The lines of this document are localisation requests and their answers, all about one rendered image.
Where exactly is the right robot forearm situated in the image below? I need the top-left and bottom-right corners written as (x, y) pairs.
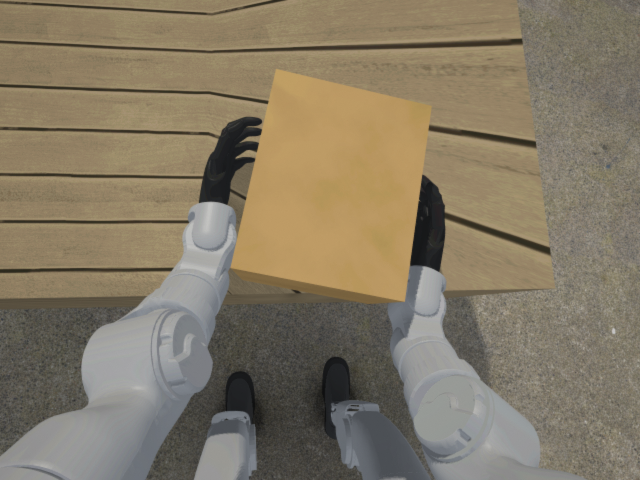
top-left (388, 265), bottom-right (480, 421)

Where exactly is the right robot hand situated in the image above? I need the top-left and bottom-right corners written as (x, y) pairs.
top-left (410, 174), bottom-right (445, 272)

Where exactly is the pedestal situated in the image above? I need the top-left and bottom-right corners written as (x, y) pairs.
top-left (0, 0), bottom-right (555, 309)

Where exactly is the robot foot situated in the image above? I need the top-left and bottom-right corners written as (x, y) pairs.
top-left (322, 357), bottom-right (350, 440)
top-left (225, 371), bottom-right (255, 425)

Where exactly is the robot right foot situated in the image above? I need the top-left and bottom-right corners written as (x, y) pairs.
top-left (322, 357), bottom-right (350, 440)

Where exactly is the left robot upper arm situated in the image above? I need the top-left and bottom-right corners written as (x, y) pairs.
top-left (0, 309), bottom-right (213, 480)

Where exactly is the carton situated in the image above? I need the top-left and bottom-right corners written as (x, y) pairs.
top-left (230, 69), bottom-right (432, 304)

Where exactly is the robot left foot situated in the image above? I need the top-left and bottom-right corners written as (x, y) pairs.
top-left (225, 371), bottom-right (255, 425)

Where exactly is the left robot forearm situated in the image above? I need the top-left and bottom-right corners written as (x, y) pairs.
top-left (81, 202), bottom-right (237, 394)

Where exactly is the right robot upper arm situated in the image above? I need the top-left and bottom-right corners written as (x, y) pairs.
top-left (413, 375), bottom-right (587, 480)

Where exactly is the left robot hand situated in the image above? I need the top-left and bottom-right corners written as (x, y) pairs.
top-left (199, 117), bottom-right (262, 205)

